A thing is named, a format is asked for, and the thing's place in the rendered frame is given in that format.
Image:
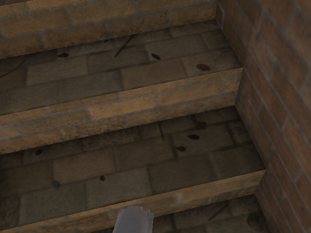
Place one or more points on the left robot thigh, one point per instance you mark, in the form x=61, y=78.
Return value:
x=134, y=219

